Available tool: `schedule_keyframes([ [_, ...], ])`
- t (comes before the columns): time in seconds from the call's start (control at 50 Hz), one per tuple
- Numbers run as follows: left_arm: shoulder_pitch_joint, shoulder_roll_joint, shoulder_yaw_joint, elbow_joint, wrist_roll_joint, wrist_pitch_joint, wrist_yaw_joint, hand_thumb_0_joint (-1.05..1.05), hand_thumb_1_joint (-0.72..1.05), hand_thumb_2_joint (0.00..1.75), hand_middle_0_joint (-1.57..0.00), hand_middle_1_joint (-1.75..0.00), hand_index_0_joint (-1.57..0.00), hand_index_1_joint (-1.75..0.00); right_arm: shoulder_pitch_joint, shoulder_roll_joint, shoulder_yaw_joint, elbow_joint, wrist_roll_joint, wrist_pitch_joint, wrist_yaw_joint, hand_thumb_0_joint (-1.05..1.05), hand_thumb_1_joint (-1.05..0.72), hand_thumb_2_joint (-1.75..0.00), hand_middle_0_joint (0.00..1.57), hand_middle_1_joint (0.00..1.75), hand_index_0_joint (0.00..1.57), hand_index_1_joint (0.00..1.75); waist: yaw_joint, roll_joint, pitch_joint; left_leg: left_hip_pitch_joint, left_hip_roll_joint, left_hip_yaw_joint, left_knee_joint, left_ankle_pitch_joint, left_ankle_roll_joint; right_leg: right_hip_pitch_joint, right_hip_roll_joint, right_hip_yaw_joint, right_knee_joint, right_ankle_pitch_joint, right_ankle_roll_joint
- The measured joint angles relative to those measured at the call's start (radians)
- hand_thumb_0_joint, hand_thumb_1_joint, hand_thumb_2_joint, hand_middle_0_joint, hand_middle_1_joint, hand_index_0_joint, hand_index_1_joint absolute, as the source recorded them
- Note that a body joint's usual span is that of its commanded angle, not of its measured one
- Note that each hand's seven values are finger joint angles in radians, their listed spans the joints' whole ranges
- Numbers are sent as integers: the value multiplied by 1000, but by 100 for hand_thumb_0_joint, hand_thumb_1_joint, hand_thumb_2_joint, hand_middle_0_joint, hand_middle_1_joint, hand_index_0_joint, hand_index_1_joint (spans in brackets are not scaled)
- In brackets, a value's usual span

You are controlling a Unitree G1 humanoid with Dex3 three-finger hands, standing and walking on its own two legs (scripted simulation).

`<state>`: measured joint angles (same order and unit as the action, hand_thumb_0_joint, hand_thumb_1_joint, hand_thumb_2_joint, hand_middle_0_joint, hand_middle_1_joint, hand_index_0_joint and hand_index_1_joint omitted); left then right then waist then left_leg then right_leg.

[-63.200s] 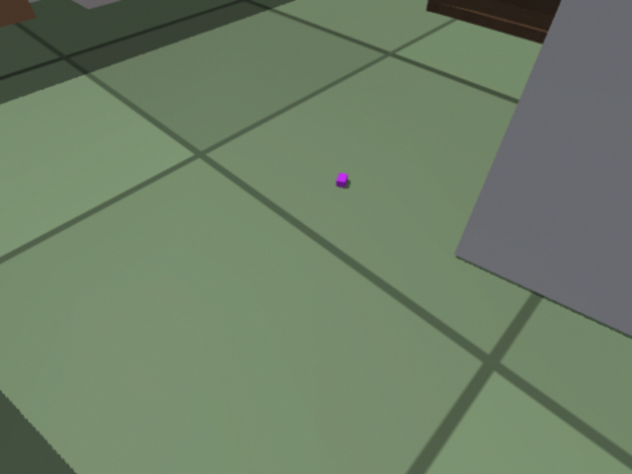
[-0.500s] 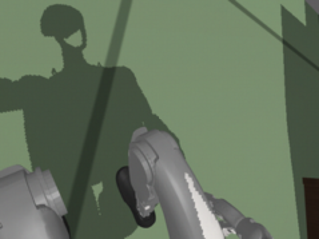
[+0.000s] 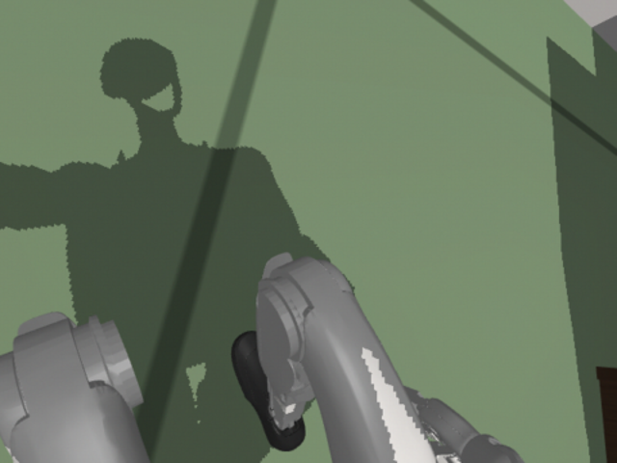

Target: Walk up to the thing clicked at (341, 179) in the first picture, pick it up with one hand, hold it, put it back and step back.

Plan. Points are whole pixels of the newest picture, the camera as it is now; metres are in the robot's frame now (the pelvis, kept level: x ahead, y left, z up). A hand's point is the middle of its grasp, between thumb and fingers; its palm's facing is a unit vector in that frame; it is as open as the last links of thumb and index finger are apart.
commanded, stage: withdraw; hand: left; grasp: from above
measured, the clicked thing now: out of the picture +0.43 +0.36 -0.29
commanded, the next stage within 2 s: home in 0.70 s
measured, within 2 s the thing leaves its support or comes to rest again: neither
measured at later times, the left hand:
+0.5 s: hand out of the picture +0.39 +0.35 -0.09, palm faces -0.50 -0.18 -0.84, open 13.2 cm
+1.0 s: hand out of the picture +0.44 +0.37 -0.11, palm faces -0.30 -0.15 -0.94, open 12.3 cm
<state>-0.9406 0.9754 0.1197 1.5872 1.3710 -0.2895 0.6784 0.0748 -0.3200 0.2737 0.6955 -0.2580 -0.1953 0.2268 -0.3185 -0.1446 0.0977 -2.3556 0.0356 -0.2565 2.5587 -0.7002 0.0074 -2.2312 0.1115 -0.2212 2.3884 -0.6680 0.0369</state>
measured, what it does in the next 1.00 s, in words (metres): stands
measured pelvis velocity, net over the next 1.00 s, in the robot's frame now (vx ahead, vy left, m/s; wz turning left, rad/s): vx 0.00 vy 0.00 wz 0.10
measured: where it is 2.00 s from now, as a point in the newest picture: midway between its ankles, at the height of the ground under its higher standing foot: (208, 448)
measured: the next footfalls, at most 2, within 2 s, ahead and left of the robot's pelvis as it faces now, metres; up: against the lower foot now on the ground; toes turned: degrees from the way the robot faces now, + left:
none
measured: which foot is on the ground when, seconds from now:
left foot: down 0.00-1.00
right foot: down 0.00-1.00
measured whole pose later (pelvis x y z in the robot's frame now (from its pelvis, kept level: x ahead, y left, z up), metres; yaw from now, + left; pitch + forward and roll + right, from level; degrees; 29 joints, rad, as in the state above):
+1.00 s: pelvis +0.00 +0.00 +0.03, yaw +6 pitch +35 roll -10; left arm -0.94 0.78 0.13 1.36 1.17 -0.13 0.41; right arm 0.18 -0.24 0.11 0.73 -0.14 -0.07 0.16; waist -0.24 0.01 -0.07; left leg -2.35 0.01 -0.14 2.40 -0.67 0.02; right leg -2.24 0.06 -0.13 2.31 -0.69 0.02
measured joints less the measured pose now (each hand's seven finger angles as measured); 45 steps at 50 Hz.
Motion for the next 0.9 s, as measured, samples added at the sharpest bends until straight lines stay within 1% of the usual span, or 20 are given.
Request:
schedule_keyframes([
  [0.02,0,-9,15,-18,-11,18,0,0,-28,80,-25,-83,-27,-81,7,0,-9,0,5,-3,6,1,-89,-89,20,30,21,30,4,7,-11,-5,-1,3,-3,1,-1,-5,-2,2,-1,0,-1],
  [0.06,4,-28,33,-62,-44,63,-9,0,-29,81,-25,-83,-26,-81,22,3,-31,-1,17,-6,19,1,-89,-89,20,30,21,30,13,23,-37,-13,-3,9,-10,2,-2,-14,-5,7,-2,-3,-4],
  [0.12,18,-68,30,-140,-110,137,-51,0,-30,81,-24,-83,-25,-81,41,10,-71,8,41,-2,36,1,-89,-89,20,30,21,30,34,61,-86,-19,-5,23,-28,0,-3,-22,-11,17,-9,-12,-7],
  [0.14,25,-85,21,-167,-135,162,-73,0,-31,82,-24,-83,-25,-82,46,13,-85,13,52,3,38,1,-89,-89,20,30,21,30,43,77,-106,-19,-5,29,-37,0,-3,-23,-13,22,-15,-16,-8],
  [0.18,35,-124,-13,-211,-186,210,-130,0,-32,83,-23,-83,-24,-82,53,20,-115,24,76,17,40,1,-89,-89,20,30,21,30,65,110,-144,-14,-6,46,-64,-1,-1,-20,-19,35,-31,-23,-10],
  [0.26,51,-187,-92,-274,-264,269,-284,0,-34,85,-22,-84,-22,-84,52,28,-158,24,127,62,32,1,-90,-90,20,30,21,30,105,161,-182,36,-2,86,-138,1,5,17,-25,69,-80,-31,-13],
  [0.32,55,-218,-146,-310,-304,270,-405,0,-35,85,-22,-84,-22,-84,45,26,-174,8,155,92,12,1,-90,-90,20,30,20,30,124,179,-174,87,-2,111,-197,12,7,59,-30,90,-122,-27,-16],
  [0.36,55,-231,-163,-328,-312,246,-475,0,-35,85,-22,-84,-22,-84,43,19,-176,-7,164,112,-6,1,-90,-90,20,30,20,30,132,183,-158,116,-4,119,-229,24,5,84,-34,98,-146,-19,-20],
  [0.4,53,-239,-160,-338,-313,209,-523,0,-34,86,-22,-84,-23,-84,45,10,-175,-24,167,129,-26,1,-90,-90,20,30,20,30,136,177,-143,133,-6,122,-252,38,2,98,-37,101,-163,-8,-24],
  [0.44,53,-241,-142,-338,-304,159,-541,0,-34,86,-23,-84,-23,-84,50,0,-169,-34,168,143,-46,1,-90,-90,20,30,20,30,136,166,-134,137,-9,120,-263,50,-1,101,-39,98,-171,3,-29],
  [0.46,54,-239,-127,-334,-295,131,-539,0,-34,85,-23,-84,-23,-84,52,-5,-164,-36,166,149,-55,1,-90,-90,20,30,20,30,135,158,-131,135,-10,117,-263,55,-3,99,-40,95,-171,8,-31],
  [0.5,58,-225,-100,-323,-264,77,-516,0,-34,85,-23,-84,-24,-84,55,-15,-155,-36,161,159,-70,1,-90,-90,20,30,21,30,129,141,-126,124,-12,109,-254,63,-7,89,-41,87,-164,16,-35],
  [0.54,61,-207,-77,-303,-220,32,-475,0,-34,85,-24,-84,-24,-84,55,-21,-151,-28,154,170,-83,1,-90,-90,20,30,20,30,120,122,-120,107,-15,102,-237,69,-12,74,-43,81,-147,21,-38],
  [0.58,56,-189,-64,-271,-173,1,-427,0,-34,86,-23,-84,-23,-84,55,-25,-150,-17,145,177,-91,1,-90,-90,20,30,20,30,111,107,-115,87,-19,99,-215,74,-16,55,-45,78,-125,24,-38],
  [0.64,29,-160,-56,-195,-114,-22,-354,0,-35,86,-22,-85,-22,-85,47,-24,-146,1,128,181,-101,1,-90,-89,20,30,20,30,96,89,-100,57,-23,97,-178,81,-14,31,-47,76,-91,27,-33],
  [0.7,-5,-132,-43,-137,-73,-22,-292,0,-35,87,-21,-86,-22,-86,42,-10,-139,13,109,170,-107,1,-90,-89,20,30,20,30,81,76,-82,28,-25,97,-147,87,-8,8,-47,76,-64,30,-27],
  [0.74,-28,-119,-38,-115,-58,-11,-259,0,-35,86,-21,-86,-22,-85,44,3,-136,21,98,158,-107,1,-90,-89,20,30,20,30,72,72,-74,11,-27,98,-132,89,-4,-4,-48,76,-50,29,-23],
  [0.8,-57,-109,-32,-101,-50,17,-224,0,-33,84,-23,-84,-24,-83,52,25,-130,32,88,140,-102,1,-90,-89,20,30,20,30,59,74,-77,-10,-28,101,-118,85,2,-21,-48,79,-37,23,-18],
  [0.84,-70,-111,-26,-101,-57,42,-210,0,-31,83,-24,-83,-25,-82,61,39,-128,37,86,130,-97,1,-89,-89,20,30,20,30,52,82,-89,-21,-27,103,-113,78,5,-31,-48,80,-34,16,-16],
  [0.9,-68,-126,-15,-118,-87,86,-206,0,-27,84,-26,-79,-26,-79,77,56,-130,40,90,121,-86,1,-89,-89,20,30,21,30,49,107,-113,-27,-25,104,-117,62,9,-35,-46,81,-40,1,-14],
])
